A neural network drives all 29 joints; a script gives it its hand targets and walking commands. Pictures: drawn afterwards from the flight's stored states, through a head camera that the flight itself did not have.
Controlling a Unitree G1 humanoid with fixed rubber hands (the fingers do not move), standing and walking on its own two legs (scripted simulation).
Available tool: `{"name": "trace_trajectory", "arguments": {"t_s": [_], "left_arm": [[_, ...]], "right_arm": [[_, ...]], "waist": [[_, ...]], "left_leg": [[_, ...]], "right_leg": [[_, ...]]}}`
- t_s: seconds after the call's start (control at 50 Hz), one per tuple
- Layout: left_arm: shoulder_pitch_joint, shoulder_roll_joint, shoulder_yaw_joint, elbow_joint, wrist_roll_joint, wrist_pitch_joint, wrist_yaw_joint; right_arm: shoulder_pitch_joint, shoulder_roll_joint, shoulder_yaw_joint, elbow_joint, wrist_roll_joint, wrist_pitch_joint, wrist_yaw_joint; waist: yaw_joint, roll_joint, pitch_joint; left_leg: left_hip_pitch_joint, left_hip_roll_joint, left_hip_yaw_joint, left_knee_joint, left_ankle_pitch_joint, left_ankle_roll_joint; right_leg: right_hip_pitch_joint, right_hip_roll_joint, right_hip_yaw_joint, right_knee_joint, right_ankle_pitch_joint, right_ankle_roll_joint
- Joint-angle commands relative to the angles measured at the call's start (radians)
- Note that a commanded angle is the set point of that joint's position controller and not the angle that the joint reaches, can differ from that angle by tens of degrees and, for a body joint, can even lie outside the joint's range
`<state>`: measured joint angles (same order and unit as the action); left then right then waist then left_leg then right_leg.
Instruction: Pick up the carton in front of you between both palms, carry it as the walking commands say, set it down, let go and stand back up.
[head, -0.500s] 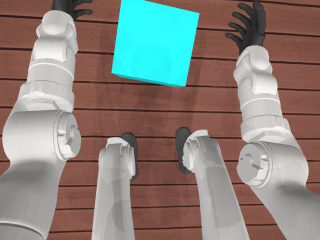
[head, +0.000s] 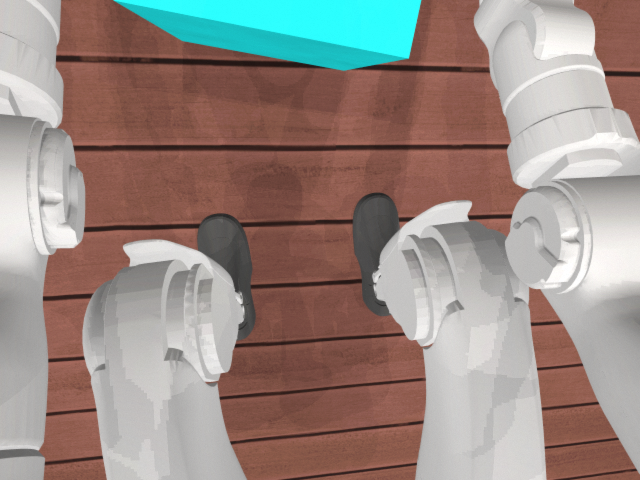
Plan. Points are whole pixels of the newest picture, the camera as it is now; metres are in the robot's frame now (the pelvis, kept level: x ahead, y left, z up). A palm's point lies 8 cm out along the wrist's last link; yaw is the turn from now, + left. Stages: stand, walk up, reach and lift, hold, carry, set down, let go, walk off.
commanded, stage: reach and lift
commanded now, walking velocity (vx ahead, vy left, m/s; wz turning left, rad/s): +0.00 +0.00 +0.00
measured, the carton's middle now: out of the picture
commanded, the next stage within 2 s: none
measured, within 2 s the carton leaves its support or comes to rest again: leaves its support in 0.84 s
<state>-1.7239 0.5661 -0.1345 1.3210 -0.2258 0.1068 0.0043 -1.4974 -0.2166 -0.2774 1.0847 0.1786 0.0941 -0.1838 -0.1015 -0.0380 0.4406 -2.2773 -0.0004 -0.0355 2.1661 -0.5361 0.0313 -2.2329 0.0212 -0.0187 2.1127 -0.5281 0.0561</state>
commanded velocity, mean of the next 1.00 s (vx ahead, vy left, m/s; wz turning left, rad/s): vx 0.00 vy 0.00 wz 0.00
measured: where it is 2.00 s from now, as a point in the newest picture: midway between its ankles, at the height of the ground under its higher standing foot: (310, 285)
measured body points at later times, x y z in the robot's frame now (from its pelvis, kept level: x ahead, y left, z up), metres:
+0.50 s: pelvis +0.01 +0.00 -0.01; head +0.39 +0.03 +0.22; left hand +0.60 +0.16 -0.19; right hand +0.56 -0.15 -0.18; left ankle +0.11 +0.11 -0.35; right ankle +0.13 -0.13 -0.35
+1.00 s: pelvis +0.02 -0.01 +0.00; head +0.36 +0.05 +0.28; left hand +0.58 +0.16 -0.14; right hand +0.56 -0.14 -0.12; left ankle +0.11 +0.11 -0.35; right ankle +0.13 -0.14 -0.34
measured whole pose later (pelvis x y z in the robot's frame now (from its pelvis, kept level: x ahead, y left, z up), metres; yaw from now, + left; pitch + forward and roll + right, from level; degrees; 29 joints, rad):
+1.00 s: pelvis +0.02 -0.01 +0.00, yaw +2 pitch +40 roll -4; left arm -1.39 0.29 0.07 0.91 -0.02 0.32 0.08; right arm -1.24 -0.07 -0.42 0.73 0.08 0.28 -0.21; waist -0.06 -0.06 0.18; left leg -2.31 -0.03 -0.03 2.18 -0.57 0.01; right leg -2.26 0.09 0.04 2.16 -0.59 0.10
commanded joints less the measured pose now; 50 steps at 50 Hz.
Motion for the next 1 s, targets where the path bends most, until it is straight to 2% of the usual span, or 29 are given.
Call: {"name": "trace_trajectory", "arguments": {"t_s": [0.0,0.1,0.16,0.3,0.38,0.46,0.5,0.54,0.58,0.6,0.66,0.68,0.7,0.76,0.82,0.88,0.92,0.94,0.98], "left_arm": [[-0.358,0.106,-0.020,-0.130,-0.029,-0.038,0.012],[-0.370,0.085,-0.034,-0.192,-0.047,-0.037,0.030],[-0.311,0.061,-0.023,-0.176,-0.039,-0.032,0.034],[-0.214,0.013,0.038,-0.091,0.015,-0.036,0.014],[-0.242,-0.011,0.034,-0.095,0.018,-0.043,0.012],[-0.295,-0.111,0.015,-0.103,0.020,-0.043,0.004],[-0.308,-0.197,0.013,-0.096,0.040,-0.034,-0.009],[-0.387,-0.529,-0.032,-0.122,0.054,-0.012,-0.079],[-0.382,-0.815,-0.025,-0.127,0.100,0.019,-0.163],[-0.350,-0.907,0.003,-0.137,0.124,0.035,-0.197],[-0.270,-1.040,0.066,-0.180,0.170,0.071,-0.249],[-0.257,-1.080,0.068,-0.202,0.170,0.079,-0.258],[-0.253,-1.110,0.064,-0.224,0.168,0.084,-0.262],[-0.279,-1.181,0.015,-0.330,0.134,0.091,-0.261],[-0.326,-1.252,-0.056,-0.476,0.085,0.099,-0.249],[-0.378,-1.324,-0.123,-0.654,0.049,0.124,-0.222],[-0.363,-1.377,-0.139,-0.733,0.056,0.149,-0.201],[-0.330,-1.410,-0.136,-0.738,0.071,0.164,-0.187],[-0.245,-1.450,-0.111,-0.700,0.107,0.192,-0.174]], "right_arm": [[-0.246,-0.120,0.025,-0.105,0.043,-0.044,0.000],[-0.245,-0.133,0.057,-0.095,0.085,-0.048,-0.004],[-0.195,-0.127,0.056,-0.092,0.079,-0.050,-0.016],[-0.152,-0.092,0.007,-0.065,-0.003,-0.057,-0.006],[-0.199,-0.043,0.035,-0.089,0.009,-0.055,0.001],[-0.255,0.067,0.069,-0.089,0.023,-0.046,0.015],[-0.265,0.114,0.051,-0.078,-0.009,-0.039,0.020],[-0.373,0.407,0.076,-0.091,-0.039,-0.017,0.087],[-0.478,0.668,0.095,-0.122,-0.073,0.021,0.177],[-0.501,0.751,0.095,-0.141,-0.088,0.043,0.215],[-0.496,0.886,0.094,-0.173,-0.098,0.082,0.286],[-0.502,0.917,0.102,-0.195,-0.089,0.089,0.302],[-0.506,0.944,0.113,-0.208,-0.079,0.095,0.311],[-0.514,1.015,0.159,-0.248,-0.036,0.111,0.327],[-0.502,1.079,0.219,-0.306,0.009,0.128,0.327],[-0.533,1.123,0.292,-0.435,0.043,0.156,0.318],[-0.547,1.125,0.328,-0.515,0.045,0.178,0.323],[-0.561,1.139,0.358,-0.548,0.040,0.186,0.319],[-0.561,1.139,0.387,-0.592,0.014,0.200,0.316]], "waist": [[-0.028,0.187,-1.364],[-0.023,0.215,-1.407],[-0.024,0.210,-1.426],[-0.026,0.152,-1.195],[-0.001,0.132,-1.187],[0.021,0.125,-1.172],[-0.002,0.133,-1.148],[-0.013,0.158,-1.115],[0.000,0.176,-1.076],[0.008,0.176,-1.054],[0.035,0.160,-1.030],[0.032,0.150,-1.053],[0.040,0.147,-1.085],[0.038,0.136,-1.236],[0.035,0.175,-1.466],[0.026,0.226,-1.788],[0.025,0.250,-1.946],[0.046,0.256,-1.983],[0.052,0.232,-1.938]], "left_leg": [[0.769,0.012,-0.019,-0.132,0.296,-0.028],[0.856,0.008,-0.019,-0.095,0.375,-0.033],[0.869,0.002,-0.014,-0.084,0.410,-0.034],[0.620,-0.005,-0.013,-0.115,0.295,-0.032],[0.582,-0.010,-0.001,-0.128,0.253,-0.025],[0.589,-0.016,0.003,-0.135,0.214,-0.023],[0.599,-0.025,0.001,-0.140,0.191,-0.028],[0.601,-0.044,0.004,-0.138,0.188,-0.024],[0.584,-0.063,0.011,-0.128,0.197,-0.019],[0.576,-0.074,0.019,-0.122,0.197,-0.014],[0.562,-0.086,0.040,-0.113,0.212,-0.005],[0.563,-0.088,0.042,-0.110,0.224,-0.002],[0.570,-0.089,0.045,-0.105,0.247,-0.001],[0.626,-0.090,0.043,-0.100,0.324,0.001],[0.790,-0.095,0.046,-0.095,0.449,-0.007],[1.052,-0.104,0.043,-0.099,0.633,-0.020],[1.185,-0.109,0.038,-0.116,0.720,-0.028],[1.206,-0.116,0.044,-0.135,0.736,-0.032],[1.148,-0.125,0.055,-0.179,0.660,-0.037]], "right_leg": [[0.596,0.006,-0.069,-0.088,0.332,0.007],[0.546,0.017,-0.076,-0.068,0.369,0.003],[0.553,0.025,-0.077,-0.068,0.400,0.005],[0.520,0.035,-0.057,-0.081,0.344,0.009],[0.564,0.042,-0.052,-0.087,0.332,0.009],[0.594,0.055,-0.049,-0.090,0.308,0.009],[0.596,0.064,-0.056,-0.095,0.285,0.006],[0.557,0.089,-0.060,-0.092,0.265,-0.003],[0.510,0.101,-0.065,-0.073,0.245,-0.003],[0.482,0.105,-0.072,-0.065,0.231,-0.005],[0.431,0.111,-0.087,-0.050,0.224,-0.010],[0.439,0.116,-0.089,-0.048,0.235,-0.014],[0.444,0.117,-0.091,-0.041,0.254,-0.016],[0.485,0.121,-0.095,-0.029,0.323,-0.020],[0.508,0.121,-0.105,-0.029,0.400,-0.020],[0.492,0.126,-0.124,-0.051,0.469,-0.017],[0.454,0.135,-0.129,-0.079,0.480,-0.016],[0.434,0.138,-0.130,-0.095,0.472,-0.012],[0.449,0.145,-0.123,-0.140,0.430,-0.007]]}}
